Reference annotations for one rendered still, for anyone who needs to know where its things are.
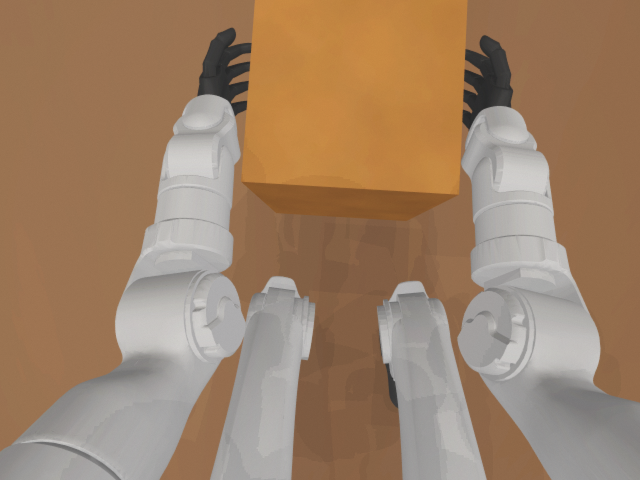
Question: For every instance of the robot left hand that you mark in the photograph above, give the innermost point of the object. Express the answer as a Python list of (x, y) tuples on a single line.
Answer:
[(216, 76)]

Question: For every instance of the right robot thigh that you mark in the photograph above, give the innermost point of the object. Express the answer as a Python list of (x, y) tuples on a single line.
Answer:
[(437, 436)]

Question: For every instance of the robot left forearm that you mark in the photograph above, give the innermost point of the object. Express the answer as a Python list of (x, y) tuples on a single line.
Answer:
[(191, 227)]

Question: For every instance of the carton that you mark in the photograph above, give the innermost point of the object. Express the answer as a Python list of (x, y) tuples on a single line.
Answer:
[(355, 107)]

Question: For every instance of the robot right hand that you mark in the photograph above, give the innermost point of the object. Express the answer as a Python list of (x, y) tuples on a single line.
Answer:
[(493, 87)]

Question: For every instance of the right robot shin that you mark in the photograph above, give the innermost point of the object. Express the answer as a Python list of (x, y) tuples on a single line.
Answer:
[(436, 305)]

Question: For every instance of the right robot upper arm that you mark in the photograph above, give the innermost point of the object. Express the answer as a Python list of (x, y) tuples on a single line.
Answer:
[(538, 354)]

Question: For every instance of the robot right forearm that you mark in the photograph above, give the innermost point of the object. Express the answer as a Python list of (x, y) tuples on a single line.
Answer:
[(512, 209)]

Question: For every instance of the left robot upper arm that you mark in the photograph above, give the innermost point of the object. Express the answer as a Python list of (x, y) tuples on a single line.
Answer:
[(173, 331)]

